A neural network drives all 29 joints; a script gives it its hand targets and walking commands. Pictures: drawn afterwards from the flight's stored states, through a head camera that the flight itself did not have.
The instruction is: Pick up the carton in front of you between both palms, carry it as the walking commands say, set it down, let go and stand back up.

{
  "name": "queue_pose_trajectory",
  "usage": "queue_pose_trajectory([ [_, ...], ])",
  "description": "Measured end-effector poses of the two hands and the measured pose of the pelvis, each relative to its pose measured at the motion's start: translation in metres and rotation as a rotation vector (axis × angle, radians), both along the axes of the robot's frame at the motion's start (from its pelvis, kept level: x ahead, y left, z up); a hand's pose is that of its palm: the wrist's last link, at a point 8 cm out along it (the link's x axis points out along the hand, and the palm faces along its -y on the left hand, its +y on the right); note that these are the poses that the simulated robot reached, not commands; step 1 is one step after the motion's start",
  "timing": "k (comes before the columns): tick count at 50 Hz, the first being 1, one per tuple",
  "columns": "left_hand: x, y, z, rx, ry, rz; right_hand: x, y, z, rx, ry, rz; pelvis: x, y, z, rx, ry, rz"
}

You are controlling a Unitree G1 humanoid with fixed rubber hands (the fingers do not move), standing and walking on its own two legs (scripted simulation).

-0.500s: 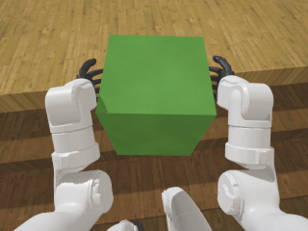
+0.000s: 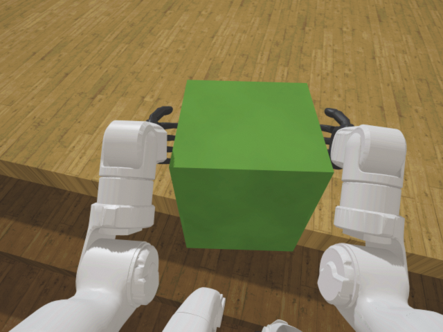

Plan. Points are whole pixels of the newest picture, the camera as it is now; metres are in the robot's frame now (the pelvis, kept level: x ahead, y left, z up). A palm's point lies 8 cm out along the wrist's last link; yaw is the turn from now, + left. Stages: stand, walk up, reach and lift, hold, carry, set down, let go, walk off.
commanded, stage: carry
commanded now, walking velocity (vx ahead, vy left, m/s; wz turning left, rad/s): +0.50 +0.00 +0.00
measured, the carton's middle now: (243, 170) +0.38 +0.04 +0.06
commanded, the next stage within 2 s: none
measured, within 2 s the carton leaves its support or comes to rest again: neither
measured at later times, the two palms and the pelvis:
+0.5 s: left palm out of the picture +0.66 +0.15 +0.25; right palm (371, 18) +0.61 -0.14 +0.24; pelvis +0.25 +0.06 +0.11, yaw -2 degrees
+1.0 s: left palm out of the picture +0.68 +0.18 +0.34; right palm out of the picture +0.68 -0.12 +0.35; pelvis +0.34 +0.03 +0.18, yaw -1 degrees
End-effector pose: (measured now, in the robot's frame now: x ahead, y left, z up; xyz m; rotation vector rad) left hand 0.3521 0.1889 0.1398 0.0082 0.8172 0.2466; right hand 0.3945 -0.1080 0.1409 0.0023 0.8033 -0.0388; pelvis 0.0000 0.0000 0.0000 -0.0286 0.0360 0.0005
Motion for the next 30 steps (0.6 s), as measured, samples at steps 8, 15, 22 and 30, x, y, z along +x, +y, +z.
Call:
queue_pose_trajectory([
  [8,0.094,-0.023,0.083,0.019,-0.167,-0.045,0.074,-0.025,0.074,0.025,-0.166,-0.055,0.079,0.005,0.031,0.031,0.019,-0.007],
  [15,0.186,-0.026,0.116,0.03,-0.14,-0.1,0.149,-0.028,0.099,0.025,-0.14,-0.08,0.168,0.028,0.051,0.093,0.019,-0.023],
  [22,0.29,-0.036,0.104,-0.056,-0.028,-0.207,0.205,-0.036,0.098,-0.068,-0.026,-0.19,0.241,0.056,0.086,0.103,-0.005,-0.025],
  [30,0.324,-0.029,0.144,-0.087,-0.07,-0.185,0.242,-0.03,0.143,-0.041,-0.066,-0.222,0.271,0.061,0.147,0.077,-0.006,-0.056],
])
